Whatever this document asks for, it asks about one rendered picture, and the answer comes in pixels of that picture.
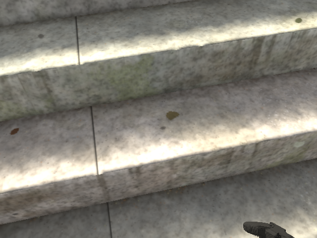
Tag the robot right hand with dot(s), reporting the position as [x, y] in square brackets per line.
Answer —
[265, 230]

